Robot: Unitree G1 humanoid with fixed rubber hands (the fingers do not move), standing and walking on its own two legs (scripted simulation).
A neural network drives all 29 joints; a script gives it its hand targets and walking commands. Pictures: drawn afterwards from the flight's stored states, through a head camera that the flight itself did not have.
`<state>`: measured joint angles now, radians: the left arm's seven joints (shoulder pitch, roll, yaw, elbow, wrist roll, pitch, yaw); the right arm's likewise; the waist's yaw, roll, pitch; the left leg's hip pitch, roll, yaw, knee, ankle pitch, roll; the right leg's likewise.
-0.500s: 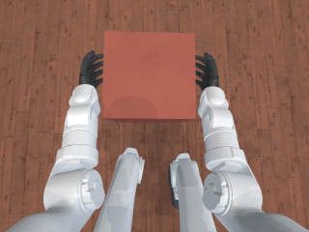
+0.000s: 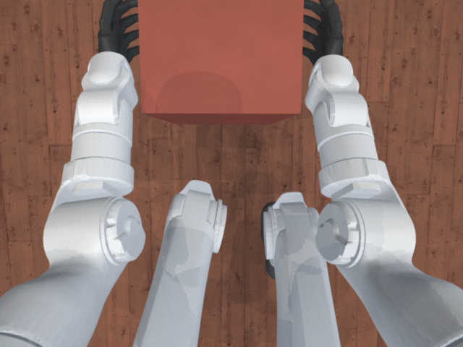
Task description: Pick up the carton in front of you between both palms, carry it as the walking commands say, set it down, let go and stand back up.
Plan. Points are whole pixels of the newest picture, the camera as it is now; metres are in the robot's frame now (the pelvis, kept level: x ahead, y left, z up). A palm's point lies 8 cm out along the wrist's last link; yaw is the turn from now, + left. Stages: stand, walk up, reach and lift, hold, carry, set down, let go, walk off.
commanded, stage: set down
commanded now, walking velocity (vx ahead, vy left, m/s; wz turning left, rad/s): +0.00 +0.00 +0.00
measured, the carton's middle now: (222, 61) +0.52 +0.08 -0.21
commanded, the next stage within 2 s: none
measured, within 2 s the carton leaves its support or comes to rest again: rests again in 0.74 s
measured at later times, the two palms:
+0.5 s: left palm (132, 60) +0.50 +0.23 -0.21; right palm (307, 62) +0.54 -0.07 -0.21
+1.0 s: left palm (136, 67) +0.50 +0.22 -0.23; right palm (309, 66) +0.54 -0.08 -0.23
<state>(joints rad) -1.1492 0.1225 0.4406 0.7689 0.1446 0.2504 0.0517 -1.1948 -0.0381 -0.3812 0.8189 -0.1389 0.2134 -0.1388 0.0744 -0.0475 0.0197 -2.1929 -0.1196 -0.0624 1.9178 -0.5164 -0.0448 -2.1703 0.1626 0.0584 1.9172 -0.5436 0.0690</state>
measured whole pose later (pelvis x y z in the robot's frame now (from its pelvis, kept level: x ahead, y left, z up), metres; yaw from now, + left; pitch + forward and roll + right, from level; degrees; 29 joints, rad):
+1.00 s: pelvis +0.00 -0.01 -0.07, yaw +0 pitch +38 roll +0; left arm -1.31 0.23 0.40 0.98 0.11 0.19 -0.01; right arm -1.38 -0.16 -0.32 1.06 -0.08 0.15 -0.11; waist 0.10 -0.06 0.27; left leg -2.25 -0.06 -0.02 2.18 -0.58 -0.03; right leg -2.25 0.16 0.02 2.19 -0.60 0.05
